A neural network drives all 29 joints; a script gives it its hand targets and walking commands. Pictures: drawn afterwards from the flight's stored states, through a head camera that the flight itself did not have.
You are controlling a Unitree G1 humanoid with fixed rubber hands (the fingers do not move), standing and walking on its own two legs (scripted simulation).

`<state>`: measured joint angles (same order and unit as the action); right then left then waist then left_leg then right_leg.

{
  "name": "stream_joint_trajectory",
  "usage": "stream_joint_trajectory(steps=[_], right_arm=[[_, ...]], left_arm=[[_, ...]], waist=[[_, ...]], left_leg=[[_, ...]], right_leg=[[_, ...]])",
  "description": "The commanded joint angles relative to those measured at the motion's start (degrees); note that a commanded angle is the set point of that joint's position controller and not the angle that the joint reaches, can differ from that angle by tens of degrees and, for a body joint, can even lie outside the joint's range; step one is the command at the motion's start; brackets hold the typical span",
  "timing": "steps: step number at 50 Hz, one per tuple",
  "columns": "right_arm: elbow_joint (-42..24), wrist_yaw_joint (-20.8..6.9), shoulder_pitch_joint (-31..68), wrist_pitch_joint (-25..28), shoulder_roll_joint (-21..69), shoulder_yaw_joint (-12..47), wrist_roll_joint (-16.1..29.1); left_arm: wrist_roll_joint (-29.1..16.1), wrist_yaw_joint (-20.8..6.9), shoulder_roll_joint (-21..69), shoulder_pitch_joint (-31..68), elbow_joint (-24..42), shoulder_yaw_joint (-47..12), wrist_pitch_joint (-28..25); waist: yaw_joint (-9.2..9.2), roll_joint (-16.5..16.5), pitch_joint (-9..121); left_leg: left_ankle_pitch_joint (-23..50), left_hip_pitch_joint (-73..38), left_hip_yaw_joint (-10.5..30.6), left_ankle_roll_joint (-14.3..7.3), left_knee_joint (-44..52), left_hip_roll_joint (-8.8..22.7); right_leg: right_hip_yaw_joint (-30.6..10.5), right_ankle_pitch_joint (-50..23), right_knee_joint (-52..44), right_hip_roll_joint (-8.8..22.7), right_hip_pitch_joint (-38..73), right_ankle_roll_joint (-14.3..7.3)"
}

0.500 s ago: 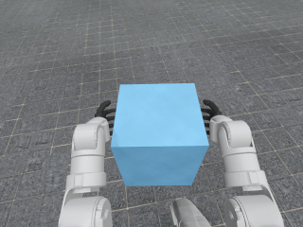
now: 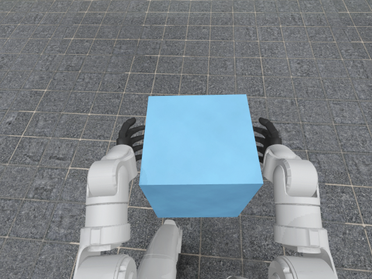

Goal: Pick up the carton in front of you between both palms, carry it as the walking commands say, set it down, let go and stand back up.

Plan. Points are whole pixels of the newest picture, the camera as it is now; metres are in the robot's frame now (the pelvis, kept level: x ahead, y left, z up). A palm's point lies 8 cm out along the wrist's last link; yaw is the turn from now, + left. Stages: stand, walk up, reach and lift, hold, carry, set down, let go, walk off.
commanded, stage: carry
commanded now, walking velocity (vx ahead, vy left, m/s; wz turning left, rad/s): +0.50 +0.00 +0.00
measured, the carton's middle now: (197, 162) +0.35 +0.04 -0.03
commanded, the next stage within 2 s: none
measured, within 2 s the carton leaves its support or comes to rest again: neither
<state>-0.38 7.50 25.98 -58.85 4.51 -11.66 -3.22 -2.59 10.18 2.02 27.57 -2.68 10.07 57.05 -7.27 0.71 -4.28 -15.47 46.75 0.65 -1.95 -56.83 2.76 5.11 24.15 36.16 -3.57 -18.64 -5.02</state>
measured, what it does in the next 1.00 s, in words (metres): walks ahead: left foot, then right foot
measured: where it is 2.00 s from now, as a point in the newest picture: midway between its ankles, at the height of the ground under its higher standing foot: (211, 142)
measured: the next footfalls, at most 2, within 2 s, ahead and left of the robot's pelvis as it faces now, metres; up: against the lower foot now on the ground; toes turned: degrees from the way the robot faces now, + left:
left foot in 0.10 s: +0.27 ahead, +0.11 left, +0.00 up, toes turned +4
right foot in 0.52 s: +0.50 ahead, -0.12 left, +0.00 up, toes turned -11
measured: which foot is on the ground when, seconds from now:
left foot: up 0.00-0.08, down 0.10-0.54, up 0.56-0.94, down 0.96-1.00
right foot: down 0.00-0.10, up 0.12-0.50, down 0.52-0.98, up 1.00-1.00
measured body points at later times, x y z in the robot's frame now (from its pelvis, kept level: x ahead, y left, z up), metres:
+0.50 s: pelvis +0.35 +0.00 +0.02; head +0.33 +0.01 +0.47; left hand +0.66 +0.14 +0.11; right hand +0.64 -0.17 +0.11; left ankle +0.23 +0.11 -0.72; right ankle +0.45 -0.11 -0.71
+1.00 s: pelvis +0.64 +0.01 +0.00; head +0.60 +0.02 +0.45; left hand +0.92 +0.16 +0.09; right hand +0.91 -0.14 +0.10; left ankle +0.74 +0.10 -0.72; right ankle +0.47 -0.10 -0.70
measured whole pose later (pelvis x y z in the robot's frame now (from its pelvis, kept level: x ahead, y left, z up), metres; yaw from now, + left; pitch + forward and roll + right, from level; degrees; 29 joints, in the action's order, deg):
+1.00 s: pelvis +0.64 +0.01 +0.00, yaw -2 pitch +3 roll +1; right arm -15.1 4.9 9.3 -69.1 7.7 -5.3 -7.1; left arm 6.9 5.3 6.9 9.5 16.1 6.7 69.3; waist 0.1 -2.7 10.0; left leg -6.4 26.0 -13.0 -3.6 -30.7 2.6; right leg 8.1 26.8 37.3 6.2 -4.6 1.9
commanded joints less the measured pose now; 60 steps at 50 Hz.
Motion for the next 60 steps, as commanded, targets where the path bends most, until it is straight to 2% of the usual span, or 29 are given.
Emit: stream_joint_trajectory(steps=[1, 3, 4, 5, 6, 7, 9, 11, 15, 20, 23, 25, 26, 27, 28, 29, 32, 34, 37, 43, 47, 48, 49, 50, 51, 52, 54, 55, 60], right_arm=[[-7.95, -9.32, 36.98, 3.97, 50.76, 39.89, 15.82], [-7.57, -9.95, 34.95, 3.98, 50.98, 41.55, 16.60], [-7.44, -10.29, 34.15, 3.76, 50.56, 42.00, 17.19], [-7.53, -10.69, 34.63, 3.37, 50.36, 42.10, 17.98], [-5.53, -10.91, 33.64, 2.68, 48.06, 41.24, 17.61], [-3.96, -11.15, 30.41, 2.05, 48.84, 41.85, 19.10], [-6.86, -11.79, 33.01, 1.07, 51.70, 42.93, 21.02], [-8.17, -12.79, 35.73, -0.43, 54.67, 44.25, 23.08], [-7.86, -15.63, 34.91, -2.62, 57.57, 44.85, 24.94], [-9.19, -17.95, 28.02, -5.09, 58.07, 44.35, 24.48], [-10.63, -18.06, 20.84, -6.54, 56.57, 43.73, 21.94], [-12.08, -17.83, 17.10, -7.36, 55.53, 43.98, 20.28], [-12.82, -17.66, 14.91, -7.72, 54.66, 44.01, 19.52], [-14.18, -17.59, 14.02, -8.20, 53.37, 44.02, 18.87], [-16.25, -17.47, 15.54, -9.19, 54.80, 45.10, 19.54], [-17.48, -17.46, 15.21, -9.52, 54.39, 44.99, 19.58], [-19.52, -17.32, 15.55, -9.05, 56.06, 46.21, 20.02], [-19.63, -16.94, 14.51, -8.68, 57.64, 46.28, 19.94], [-19.33, -16.27, 10.60, -8.52, 57.51, 46.23, 18.68], [-20.52, -16.13, 8.23, -9.61, 54.65, 46.35, 18.60], [-19.00, -16.61, 8.71, -10.74, 51.72, 45.61, 19.19], [-18.00, -16.75, 8.35, -10.94, 51.13, 45.07, 19.15], [-16.46, -16.85, 7.79, -10.81, 50.36, 44.35, 18.61], [-14.72, -16.91, 7.55, -10.44, 51.08, 43.84, 18.28], [-15.88, -17.02, 8.16, -10.35, 52.73, 44.45, 19.21], [-17.16, -17.14, 9.50, -10.06, 54.62, 45.02, 20.00], [-19.88, -17.56, 12.31, -9.17, 58.16, 46.39, 21.50], [-20.99, -17.75, 13.39, -8.72, 59.07, 47.02, 22.08], [-24.54, -18.21, 10.52, -8.39, 57.16, 47.24, 22.51]], left_arm=[[-25.68, -17.34, 62.92, 40.98, 8.88, -46.94, -1.05], [-24.20, -17.11, 61.16, 37.68, 7.92, -46.53, -0.99], [-23.12, -16.88, 59.53, 36.58, 7.77, -46.22, -0.90], [-21.73, -16.66, 57.45, 36.40, 7.71, -45.53, -0.62], [-21.21, -16.50, 58.40, 34.58, 6.16, -44.91, 0.33], [-20.17, -16.31, 55.91, 31.36, 5.61, -43.08, 1.09], [-18.55, -15.99, 56.71, 32.01, 5.77, -41.74, 2.07], [-16.05, -15.78, 57.81, 29.96, 4.44, -40.10, 2.97], [-11.90, -15.56, 59.90, 24.00, 3.56, -39.38, 3.85], [-10.94, -15.41, 60.37, 21.40, 10.68, -41.62, 5.68], [-11.93, -16.59, 59.96, 17.73, 14.28, -42.96, 7.73], [-12.46, -17.71, 59.22, 13.91, 15.38, -43.25, 8.98], [-12.48, -18.37, 58.79, 12.63, 15.86, -43.33, 9.60], [-12.25, -18.86, 57.33, 9.90, 15.96, -42.77, 10.24], [-11.60, -19.21, 56.89, 9.21, 14.88, -42.08, 10.26], [-12.67, -19.60, 58.96, 7.96, 15.65, -42.35, 10.52], [-15.53, -20.44, 61.22, 11.27, 20.28, -44.44, 10.78], [-16.70, -20.72, 61.19, 12.32, 21.84, -45.17, 10.78], [-17.15, -21.11, 59.85, 9.84, 22.57, -45.51, 10.98], [-15.07, -20.74, 56.43, 5.51, 22.55, -44.66, 11.80], [-13.78, -20.14, 53.89, 6.35, 20.97, -44.08, 12.73], [-13.58, -19.99, 53.17, 6.20, 20.39, -43.89, 12.98], [-13.75, -19.94, 52.61, 7.74, 21.30, -43.98, 13.47], [-14.28, -20.00, 53.76, 9.38, 21.27, -44.90, 13.96], [-14.60, -20.17, 55.13, 9.94, 20.48, -44.96, 13.67], [-14.90, -20.43, 56.80, 9.84, 20.04, -44.62, 13.11], [-14.75, -20.52, 59.84, 9.55, 20.53, -44.81, 11.82], [-14.38, -20.33, 60.56, 9.65, 21.42, -44.98, 11.32], [-13.12, -18.73, 60.79, 6.20, 25.12, -45.75, 10.15]], waist=[[4.18, -8.20, 32.42], [7.05, -6.56, 34.98], [8.27, -6.48, 37.12], [9.04, -2.22, 38.80], [7.81, 12.37, 47.93], [8.84, 13.57, 49.86], [9.24, 5.40, 40.57], [8.77, 3.01, 35.90], [8.36, 5.34, 32.89], [8.61, 10.92, 26.56], [8.74, 10.12, 23.13], [7.65, 6.48, 24.01], [7.29, 4.63, 26.22], [6.17, -4.47, 28.17], [5.70, -17.43, 28.93], [6.00, -16.60, 26.95], [6.36, -4.38, 24.88], [6.59, -5.89, 24.24], [6.49, -7.44, 22.71], [5.98, -8.88, 18.38], [7.07, -6.40, 18.94], [7.92, -4.34, 21.84], [9.14, 6.80, 23.75], [9.32, 20.31, 26.14], [8.90, 14.75, 25.65], [8.85, 9.82, 26.16], [8.11, 1.67, 26.29], [7.85, 3.10, 26.00], [7.82, 8.76, 26.53]], left_leg=[[13.11, -16.59, -8.53, 0.04, 21.02, -4.10], [23.45, -32.01, -11.69, -1.30, 31.35, -6.58], [26.80, -42.33, -10.77, -2.34, 33.84, -4.74], [39.68, -54.39, 0.78, -4.17, 31.54, 5.71], [59.71, -74.46, 24.74, -14.56, 25.91, 22.71], [43.34, -77.55, 32.04, -17.93, 29.86, 23.10], [35.51, -71.00, 23.24, -12.75, 33.49, 18.15], [36.02, -64.37, 17.03, -8.69, 36.84, 15.64], [37.27, -58.94, 8.27, -7.01, 39.60, 13.33], [29.35, -51.31, 0.00, -4.56, 42.13, 10.69], [26.59, -49.20, -2.62, -3.51, 40.53, 9.84], [25.55, -42.89, -6.92, -1.42, 31.82, 7.61], [23.14, -36.23, -8.74, -0.01, 24.78, 6.27], [8.32, -28.00, -10.72, 2.18, 10.50, 4.02], [-7.27, -9.89, -9.25, 3.26, -1.31, -2.67], [-13.99, -3.11, -3.85, 1.90, -9.67, -1.40], [-6.73, -5.69, -0.58, 0.64, -7.82, 4.02], [-3.20, -10.64, -2.50, 1.52, 0.98, 3.98], [1.96, -13.63, -5.62, 2.96, 13.12, 3.08], [10.86, -17.39, -11.04, 2.68, 26.72, 0.94], [6.53, -31.63, -16.27, 1.37, 31.83, -2.51], [4.84, -42.58, -13.58, 0.19, 31.06, -0.44], [-1.69, -50.88, 8.02, -4.08, 37.88, 11.32], [1.50, -60.86, 26.90, -11.17, 43.06, 20.25], [13.97, -60.83, 26.15, -12.32, 41.80, 21.95], [25.18, -57.52, 20.02, -11.96, 39.77, 20.55], [28.79, -50.91, 9.80, -7.48, 40.62, 18.35], [29.13, -48.34, 5.09, -5.61, 41.44, 16.94], [35.94, -45.62, -6.06, -4.83, 39.86, 12.70]], right_leg=[[-9.79, -54.60, -6.92, 11.52, 18.27, -4.25], [-4.48, -59.55, 2.04, 10.35, 16.54, -0.82], [-2.65, -55.49, 7.24, 9.82, 12.68, 0.95], [-1.81, -33.07, 16.01, 9.26, 3.39, 3.09], [-3.17, 4.77, 33.12, 2.30, -13.64, 6.35], [-6.07, 9.00, 41.65, 0.93, -21.71, 6.18], [-5.72, 3.61, 36.02, 4.78, -26.73, 5.17], [-5.17, -1.13, 24.26, 6.46, -23.25, 5.23], [-1.31, -3.21, 7.63, 4.62, -16.33, 6.79], [3.41, -15.60, -4.69, 4.39, -10.53, 6.61], [5.46, -21.05, -11.44, 4.62, -6.10, 6.24], [8.73, -20.87, -15.28, 3.42, 6.93, 5.55], [6.46, -17.78, -13.45, 5.49, 17.15, 4.37], [-10.10, -13.61, -16.20, 16.96, 24.11, 1.89], [-30.80, -10.63, -20.34, 26.96, 34.86, -6.48], [-35.07, -11.69, -22.07, 29.39, 32.72, -8.58], [-21.51, -16.22, -23.64, 25.19, 22.67, -4.81], [-13.44, -13.99, -26.33, 22.67, 17.50, -2.68], [-6.89, -13.00, -28.44, 20.28, 16.14, -2.70], [-0.63, -22.96, -25.10, 18.00, 18.27, -0.95], [4.34, -27.62, -11.62, 15.06, 14.73, 1.46], [6.68, -29.78, -2.69, 13.61, 8.37, 3.21], [8.09, -20.26, 13.00, 8.64, -3.61, 6.41], [4.52, 1.45, 26.01, 2.88, -18.92, 7.46], [-1.09, 5.70, 33.80, 4.75, -23.60, 6.01], [-3.37, 5.34, 35.93, 6.95, -22.56, 4.99], [-4.85, 0.33, 26.82, 10.52, -18.48, 4.72], [-3.26, -1.35, 21.13, 10.07, -15.10, 5.07], [2.94, -10.12, 1.34, 5.88, -5.96, 6.16]])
